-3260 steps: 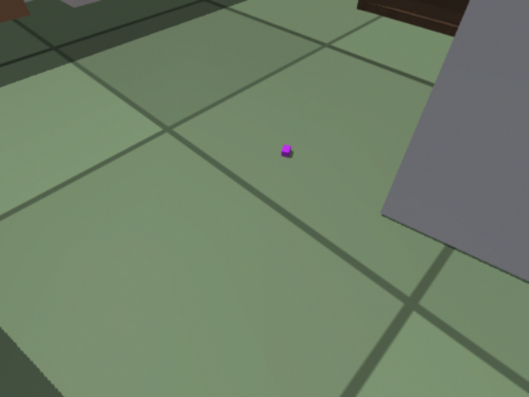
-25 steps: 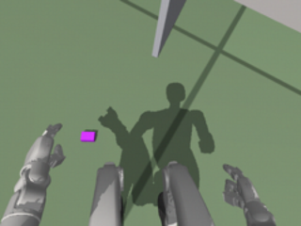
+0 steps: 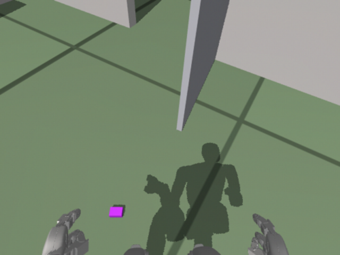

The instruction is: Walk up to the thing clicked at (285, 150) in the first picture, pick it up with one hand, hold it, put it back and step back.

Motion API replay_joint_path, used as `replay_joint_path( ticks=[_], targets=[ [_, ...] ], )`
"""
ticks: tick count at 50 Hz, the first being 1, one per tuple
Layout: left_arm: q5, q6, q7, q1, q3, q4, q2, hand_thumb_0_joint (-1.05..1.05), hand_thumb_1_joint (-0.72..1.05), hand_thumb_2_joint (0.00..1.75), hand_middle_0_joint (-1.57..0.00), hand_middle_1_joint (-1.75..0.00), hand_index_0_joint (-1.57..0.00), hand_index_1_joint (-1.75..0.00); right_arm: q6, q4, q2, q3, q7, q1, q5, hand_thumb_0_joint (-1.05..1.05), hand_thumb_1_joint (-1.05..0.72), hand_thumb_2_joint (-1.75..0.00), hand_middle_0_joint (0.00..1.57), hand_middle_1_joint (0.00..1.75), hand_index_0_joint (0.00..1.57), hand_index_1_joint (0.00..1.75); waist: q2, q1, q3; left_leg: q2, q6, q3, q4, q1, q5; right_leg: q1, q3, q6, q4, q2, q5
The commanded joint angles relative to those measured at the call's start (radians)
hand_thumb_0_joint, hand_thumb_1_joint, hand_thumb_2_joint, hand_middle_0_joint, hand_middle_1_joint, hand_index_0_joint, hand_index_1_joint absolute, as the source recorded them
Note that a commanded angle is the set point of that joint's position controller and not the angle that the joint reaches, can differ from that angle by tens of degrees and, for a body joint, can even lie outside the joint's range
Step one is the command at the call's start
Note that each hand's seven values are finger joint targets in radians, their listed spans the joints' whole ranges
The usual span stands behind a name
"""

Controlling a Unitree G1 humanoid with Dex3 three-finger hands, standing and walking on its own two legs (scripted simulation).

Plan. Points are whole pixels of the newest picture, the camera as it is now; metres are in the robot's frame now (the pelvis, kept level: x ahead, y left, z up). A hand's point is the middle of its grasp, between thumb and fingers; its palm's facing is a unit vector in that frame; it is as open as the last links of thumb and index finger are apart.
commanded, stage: home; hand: left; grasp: from above
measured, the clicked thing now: (116, 212) +0.44 +0.23 -0.67
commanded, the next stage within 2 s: none
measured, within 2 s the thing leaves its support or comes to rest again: neither
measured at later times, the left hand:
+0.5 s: hand out of the picture +0.17 +0.18 -0.02, palm faces +0.06 -0.98 -0.19, open 7.4 cm
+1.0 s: hand (83, 253) +0.17 +0.18 -0.02, palm faces +0.05 -0.98 -0.20, open 7.4 cm
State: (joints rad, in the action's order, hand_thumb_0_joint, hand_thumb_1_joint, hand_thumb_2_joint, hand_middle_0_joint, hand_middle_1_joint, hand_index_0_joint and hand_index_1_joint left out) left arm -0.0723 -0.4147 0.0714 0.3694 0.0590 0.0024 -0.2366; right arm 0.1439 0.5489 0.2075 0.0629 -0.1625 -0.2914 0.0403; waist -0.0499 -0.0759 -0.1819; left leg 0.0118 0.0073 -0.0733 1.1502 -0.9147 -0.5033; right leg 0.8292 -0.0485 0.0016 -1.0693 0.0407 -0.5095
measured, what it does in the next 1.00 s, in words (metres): stands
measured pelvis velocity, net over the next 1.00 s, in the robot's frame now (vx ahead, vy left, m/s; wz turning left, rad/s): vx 0.01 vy -0.01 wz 0.01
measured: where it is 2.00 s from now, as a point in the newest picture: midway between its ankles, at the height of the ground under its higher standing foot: outside the picture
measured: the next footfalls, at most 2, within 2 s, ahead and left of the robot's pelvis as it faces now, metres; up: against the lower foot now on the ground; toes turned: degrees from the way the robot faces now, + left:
none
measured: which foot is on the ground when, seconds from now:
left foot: down 0.00-1.00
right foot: down 0.00-1.00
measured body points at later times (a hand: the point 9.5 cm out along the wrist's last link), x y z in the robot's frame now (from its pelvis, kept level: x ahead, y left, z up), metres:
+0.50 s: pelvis +0.01 +0.00 +0.03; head +0.03 +0.01 +0.48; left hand +0.16 +0.23 -0.01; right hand +0.19 -0.24 -0.03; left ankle +0.03 +0.11 -0.66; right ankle +0.01 -0.13 -0.66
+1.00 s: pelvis +0.01 -0.01 +0.03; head +0.03 +0.00 +0.48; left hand +0.17 +0.23 +0.00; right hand +0.17 -0.25 -0.04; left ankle +0.03 +0.11 -0.66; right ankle +0.01 -0.13 -0.66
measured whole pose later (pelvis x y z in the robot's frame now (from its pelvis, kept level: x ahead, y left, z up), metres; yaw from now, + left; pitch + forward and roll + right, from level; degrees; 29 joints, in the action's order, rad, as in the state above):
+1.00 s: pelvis +0.01 -0.01 +0.03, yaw +1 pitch +10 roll -3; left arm -0.05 -0.44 0.02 0.50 0.02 0.11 -0.23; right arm 0.23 0.54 0.22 0.04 -0.19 -0.30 0.01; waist -0.05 -0.04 -0.16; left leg 0.01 0.00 -0.06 1.00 -0.70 -0.47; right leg 0.62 -0.04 0.00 -0.93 0.03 -0.48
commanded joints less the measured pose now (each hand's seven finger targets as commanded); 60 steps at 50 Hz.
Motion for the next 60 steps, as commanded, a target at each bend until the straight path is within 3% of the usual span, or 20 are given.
replay_joint_path(
  ticks=[1,6,13,19,22,28,34,38,46,60],
  targets=[
    [0.008,0.029,0.003,0.078,0.043,0.264,-0.089,0.00,0.90,0.90,-0.20,-0.30,-0.20,-0.30,0.075,-0.173,0.111,-0.064,-0.028,0.026,-0.013,0.00,-0.90,-0.90,0.20,0.30,0.20,0.30,-0.032,0.017,-0.158,-0.015,0.007,0.012,-0.244,0.299,0.300,-0.192,-0.003,-0.018,0.226,0.010,0.290],
    [0.014,0.019,-0.013,0.131,0.025,0.297,-0.073,0.00,0.90,0.90,-0.20,-0.30,-0.20,-0.30,0.097,-0.188,0.116,-0.068,-0.036,0.028,-0.020,0.00,-0.90,-0.90,0.20,0.30,0.20,0.30,-0.004,0.023,-0.067,-0.010,0.011,0.007,-0.302,0.324,0.267,-0.206,-0.015,-0.017,0.273,0.012,0.250],
    [0.017,0.013,-0.043,0.115,0.021,0.290,-0.078,0.00,0.90,0.90,-0.20,-0.30,-0.20,-0.30,0.124,-0.192,0.132,-0.074,-0.036,0.046,-0.028,0.00,-0.90,-0.90,0.20,0.30,0.20,0.30,0.020,0.018,0.000,-0.013,0.016,0.013,-0.326,0.321,0.205,-0.200,-0.014,-0.009,0.307,0.006,0.189],
    [0.026,0.024,-0.050,0.105,0.039,0.302,-0.095,0.00,0.90,0.90,-0.20,-0.30,-0.20,-0.30,0.144,-0.189,0.138,-0.077,-0.032,0.060,-0.032,0.00,-0.90,-0.90,0.20,0.30,0.20,0.30,-0.014,0.030,-0.029,-0.014,0.010,0.015,-0.329,0.345,0.210,-0.214,-0.012,-0.012,0.296,0.003,0.189],
    [0.025,0.029,-0.048,0.093,0.026,0.322,-0.093,0.00,0.90,0.90,-0.20,-0.30,-0.20,-0.30,0.149,-0.186,0.136,-0.075,-0.031,0.060,-0.033,0.00,-0.90,-0.90,0.20,0.30,0.20,0.30,-0.018,0.025,-0.057,-0.017,0.009,0.014,-0.318,0.360,0.245,-0.226,-0.008,-0.011,0.292,0.002,0.227],
    [0.028,0.031,-0.042,0.100,0.026,0.300,-0.090,0.00,0.90,0.90,-0.20,-0.30,-0.20,-0.30,0.151,-0.181,0.132,-0.071,-0.032,0.067,-0.034,0.00,-0.90,-0.90,0.20,0.30,0.20,0.30,-0.004,0.029,-0.037,-0.018,0.012,0.015,-0.320,0.341,0.201,-0.217,-0.002,-0.009,0.301,-0.001,0.193],
    [0.026,0.027,-0.040,0.121,0.030,0.302,-0.092,0.00,0.90,0.90,-0.20,-0.30,-0.20,-0.30,0.151,-0.177,0.134,-0.072,-0.035,0.065,-0.032,0.00,-0.90,-0.90,0.20,0.30,0.20,0.30,-0.001,0.043,-0.069,-0.014,0.010,0.013,-0.317,0.351,0.237,-0.232,-0.005,-0.012,0.289,0.000,0.220],
    [0.023,0.029,-0.041,0.111,0.027,0.290,-0.089,0.00,0.90,0.90,-0.20,-0.30,-0.20,-0.30,0.152,-0.175,0.133,-0.073,-0.036,0.060,-0.034,0.00,-0.90,-0.90,0.20,0.30,0.20,0.30,0.013,0.034,-0.053,-0.017,0.013,0.018,-0.305,0.336,0.238,-0.223,-0.001,-0.007,0.294,-0.002,0.227],
    [0.024,0.028,-0.045,0.109,0.035,0.301,-0.098,0.00,0.90,0.90,-0.20,-0.30,-0.20,-0.30,0.155,-0.172,0.136,-0.075,-0.037,0.064,-0.032,0.00,-0.90,-0.90,0.20,0.30,0.20,0.30,-0.008,0.044,-0.039,-0.010,0.008,0.011,-0.329,0.338,0.198,-0.219,-0.004,-0.011,0.288,0.002,0.186],
    [0.023,0.027,-0.045,0.105,0.029,0.312,-0.093,0.00,0.90,0.90,-0.20,-0.30,-0.20,-0.30,0.154,-0.170,0.135,-0.079,-0.037,0.056,-0.033,0.00,-0.90,-0.90,0.20,0.30,0.20,0.30,-0.003,0.035,-0.068,-0.012,0.010,0.019,-0.311,0.351,0.240,-0.224,0.002,-0.011,0.282,-0.001,0.221]
  ],
)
